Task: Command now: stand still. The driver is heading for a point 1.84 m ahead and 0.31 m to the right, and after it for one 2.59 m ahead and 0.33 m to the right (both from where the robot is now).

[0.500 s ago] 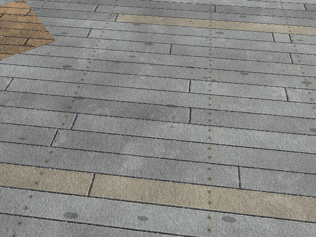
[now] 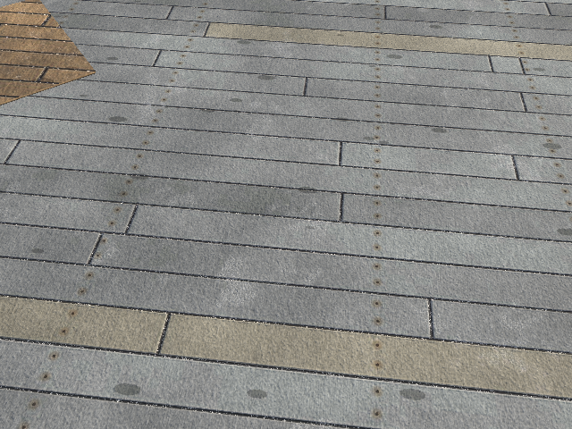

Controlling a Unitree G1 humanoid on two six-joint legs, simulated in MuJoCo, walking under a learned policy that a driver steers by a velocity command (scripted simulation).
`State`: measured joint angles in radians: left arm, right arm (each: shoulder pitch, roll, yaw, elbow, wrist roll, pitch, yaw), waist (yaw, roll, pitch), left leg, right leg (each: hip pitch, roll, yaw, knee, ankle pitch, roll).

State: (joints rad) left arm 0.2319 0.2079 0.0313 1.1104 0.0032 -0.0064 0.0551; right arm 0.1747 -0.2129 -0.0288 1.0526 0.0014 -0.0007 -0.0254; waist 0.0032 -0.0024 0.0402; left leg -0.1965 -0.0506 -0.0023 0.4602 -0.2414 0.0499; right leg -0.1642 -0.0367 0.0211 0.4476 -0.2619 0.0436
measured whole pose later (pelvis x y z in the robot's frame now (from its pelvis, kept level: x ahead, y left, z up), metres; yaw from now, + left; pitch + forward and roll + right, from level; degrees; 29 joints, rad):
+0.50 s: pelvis +0.02 -0.02 +0.00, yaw -1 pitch +0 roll +0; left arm 0.30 0.20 0.03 1.10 -0.02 -0.05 0.03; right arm 0.30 -0.23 -0.05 1.07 0.02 -0.04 -0.03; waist -0.02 0.02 -0.02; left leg -0.18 -0.03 -0.01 0.46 -0.29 0.07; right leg -0.33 -0.02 -0.02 0.82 -0.49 -0.05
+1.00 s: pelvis +0.21 -0.07 +0.00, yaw +0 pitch +2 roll +0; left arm 0.51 0.18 0.02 1.08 0.00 -0.09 0.02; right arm -0.03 -0.24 -0.04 0.89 0.03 -0.08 0.03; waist 0.09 0.04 0.01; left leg -0.66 0.06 0.03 0.58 0.05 0.04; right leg 0.14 0.03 -0.04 0.14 -0.32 -0.04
